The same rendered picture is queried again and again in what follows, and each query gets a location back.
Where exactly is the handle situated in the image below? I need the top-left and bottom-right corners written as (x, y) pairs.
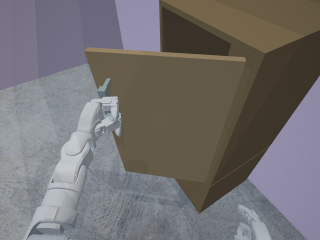
top-left (97, 78), bottom-right (120, 115)

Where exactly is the left robot forearm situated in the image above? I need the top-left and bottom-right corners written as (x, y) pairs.
top-left (22, 131), bottom-right (96, 240)

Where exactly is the robot right hand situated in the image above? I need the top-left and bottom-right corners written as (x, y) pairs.
top-left (234, 204), bottom-right (272, 240)

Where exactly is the cupboard door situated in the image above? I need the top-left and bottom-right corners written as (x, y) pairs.
top-left (84, 47), bottom-right (246, 183)

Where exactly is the robot left hand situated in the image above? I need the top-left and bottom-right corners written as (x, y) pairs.
top-left (76, 96), bottom-right (122, 142)

